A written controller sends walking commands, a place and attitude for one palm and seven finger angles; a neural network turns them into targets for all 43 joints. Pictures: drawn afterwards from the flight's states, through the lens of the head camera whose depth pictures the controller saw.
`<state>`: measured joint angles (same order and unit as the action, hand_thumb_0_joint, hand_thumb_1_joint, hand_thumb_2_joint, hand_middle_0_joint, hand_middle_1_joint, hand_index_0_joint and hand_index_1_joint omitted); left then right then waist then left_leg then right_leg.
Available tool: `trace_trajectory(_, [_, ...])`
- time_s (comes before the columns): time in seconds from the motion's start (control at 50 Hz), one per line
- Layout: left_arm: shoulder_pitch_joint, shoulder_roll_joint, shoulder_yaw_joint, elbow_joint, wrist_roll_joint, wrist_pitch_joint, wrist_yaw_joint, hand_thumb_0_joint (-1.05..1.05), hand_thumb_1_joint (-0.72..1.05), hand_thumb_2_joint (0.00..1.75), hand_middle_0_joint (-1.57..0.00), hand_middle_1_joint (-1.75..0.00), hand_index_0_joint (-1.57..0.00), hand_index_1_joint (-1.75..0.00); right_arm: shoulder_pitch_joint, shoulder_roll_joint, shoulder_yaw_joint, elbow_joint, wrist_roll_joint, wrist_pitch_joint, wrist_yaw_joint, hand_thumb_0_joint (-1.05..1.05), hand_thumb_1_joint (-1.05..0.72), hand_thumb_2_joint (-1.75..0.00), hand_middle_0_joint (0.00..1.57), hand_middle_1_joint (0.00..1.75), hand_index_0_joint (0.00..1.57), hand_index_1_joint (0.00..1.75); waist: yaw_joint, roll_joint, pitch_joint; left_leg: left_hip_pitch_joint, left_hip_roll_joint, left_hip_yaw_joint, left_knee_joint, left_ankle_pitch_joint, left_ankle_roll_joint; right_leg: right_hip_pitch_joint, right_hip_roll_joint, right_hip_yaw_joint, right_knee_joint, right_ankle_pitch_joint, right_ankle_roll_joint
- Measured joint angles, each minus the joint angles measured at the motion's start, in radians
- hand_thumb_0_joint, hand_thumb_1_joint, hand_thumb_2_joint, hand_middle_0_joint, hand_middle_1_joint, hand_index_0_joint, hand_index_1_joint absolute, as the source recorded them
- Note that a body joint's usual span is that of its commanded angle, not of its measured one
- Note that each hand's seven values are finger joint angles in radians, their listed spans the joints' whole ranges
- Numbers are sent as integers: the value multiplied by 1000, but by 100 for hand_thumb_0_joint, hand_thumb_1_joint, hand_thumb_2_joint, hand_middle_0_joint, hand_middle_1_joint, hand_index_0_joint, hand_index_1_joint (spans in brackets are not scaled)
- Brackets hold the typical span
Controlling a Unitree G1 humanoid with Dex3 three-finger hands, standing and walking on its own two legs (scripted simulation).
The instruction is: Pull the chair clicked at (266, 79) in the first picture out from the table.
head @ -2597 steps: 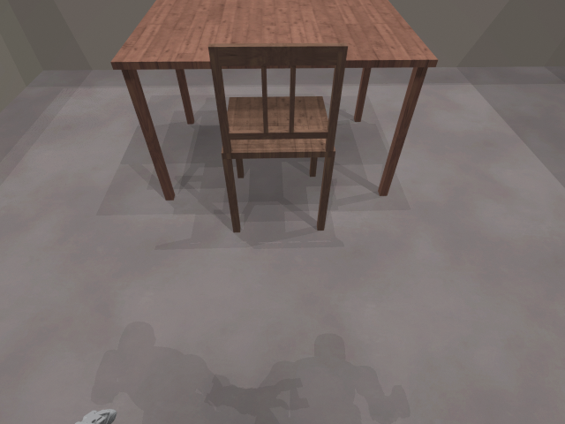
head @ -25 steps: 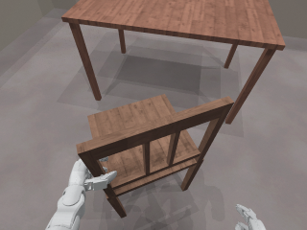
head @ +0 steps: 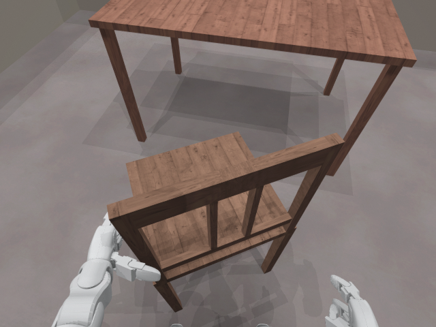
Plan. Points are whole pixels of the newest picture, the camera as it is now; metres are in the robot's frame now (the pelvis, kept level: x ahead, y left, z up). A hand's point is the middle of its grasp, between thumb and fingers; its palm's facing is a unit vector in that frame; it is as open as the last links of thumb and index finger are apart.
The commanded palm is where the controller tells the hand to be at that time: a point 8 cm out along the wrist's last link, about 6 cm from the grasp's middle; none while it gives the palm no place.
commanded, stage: open the thumb and straighten the fingers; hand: left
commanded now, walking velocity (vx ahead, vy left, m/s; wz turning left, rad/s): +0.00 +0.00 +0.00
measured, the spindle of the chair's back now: (212, 225) +0.33 +0.02 -0.06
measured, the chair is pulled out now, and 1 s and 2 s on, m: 0.51 0.51 0.51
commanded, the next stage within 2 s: draw the fingers out of the gap in 0.02 s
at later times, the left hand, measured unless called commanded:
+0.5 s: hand (126, 288) +0.21 +0.17 -0.04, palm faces +0.05 -0.99 -0.12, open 17.5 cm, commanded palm +0.19 +0.22 -0.01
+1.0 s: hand out of the picture +0.14 +0.16 -0.03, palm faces +0.08 -0.99 -0.13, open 17.5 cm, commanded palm +0.11 +0.22 -0.01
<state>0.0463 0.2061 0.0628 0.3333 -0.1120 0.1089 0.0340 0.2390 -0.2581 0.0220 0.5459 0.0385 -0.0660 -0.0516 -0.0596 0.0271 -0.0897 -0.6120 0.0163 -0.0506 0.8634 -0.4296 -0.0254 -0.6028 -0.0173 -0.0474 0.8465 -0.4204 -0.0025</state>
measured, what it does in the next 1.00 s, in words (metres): stands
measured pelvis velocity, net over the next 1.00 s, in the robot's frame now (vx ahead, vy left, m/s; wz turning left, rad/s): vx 0.00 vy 0.00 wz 0.03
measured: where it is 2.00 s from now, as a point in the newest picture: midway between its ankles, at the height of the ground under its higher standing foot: outside the picture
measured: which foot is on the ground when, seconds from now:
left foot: down 0.00-1.00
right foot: down 0.00-1.00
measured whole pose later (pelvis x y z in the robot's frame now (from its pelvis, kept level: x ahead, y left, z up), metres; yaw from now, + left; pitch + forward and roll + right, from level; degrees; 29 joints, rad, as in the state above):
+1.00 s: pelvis +0.00 +0.00 -0.02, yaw +2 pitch +10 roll -2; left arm 0.66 0.21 -0.02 -0.21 -0.11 0.17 0.02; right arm 0.27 -0.23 0.01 0.45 0.05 -0.08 -0.09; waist -0.04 0.05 -0.16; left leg -0.69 0.01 -0.09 1.00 -0.49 -0.02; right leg -0.66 -0.02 -0.08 0.95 -0.48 0.00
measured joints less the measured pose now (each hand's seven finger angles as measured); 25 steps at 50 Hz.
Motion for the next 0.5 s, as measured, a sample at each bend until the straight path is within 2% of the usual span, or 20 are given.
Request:
trace_trajectory(0.16, [51, -1, -17, -53, -11, 39, -20, -1, -54, 20, -2, -6, -2, -5, 9, -14, -1, -8, 1, 0, -5, 1, -90, -90, 20, 30, 21, 30, -2, 11, -17, -4, -4, -1, 12, -11, 6, 1, -4, -1, 4, -8, 6])
trace_trajectory(0.3, [140, 10, -4, -142, -15, 42, -19, -1, -54, 20, -1, -1, -1, -1, 23, -5, 1, -27, 1, -1, -6, 1, -90, -90, 20, 30, 20, 30, -2, 4, -20, 2, -3, 2, 13, -14, 7, 6, -3, 2, 4, -9, 7])
trace_trajectory(0.5, [329, -3, -60, -285, -10, 55, -12, -1, -54, 20, 0, -1, 0, 0, 26, 0, 1, -53, -1, -17, -13, 1, -90, -90, 20, 30, 21, 30, 8, 14, -33, -13, -10, -9, 46, -29, 11, 1, -10, -9, 28, -24, 11])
